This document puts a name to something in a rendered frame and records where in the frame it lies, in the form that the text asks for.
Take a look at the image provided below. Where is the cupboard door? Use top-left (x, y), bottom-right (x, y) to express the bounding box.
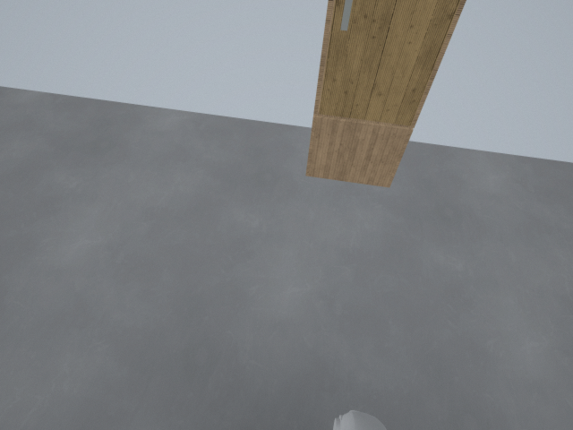
top-left (319, 0), bottom-right (461, 126)

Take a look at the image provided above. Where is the right robot thigh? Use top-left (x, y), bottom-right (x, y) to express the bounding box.
top-left (333, 411), bottom-right (387, 430)

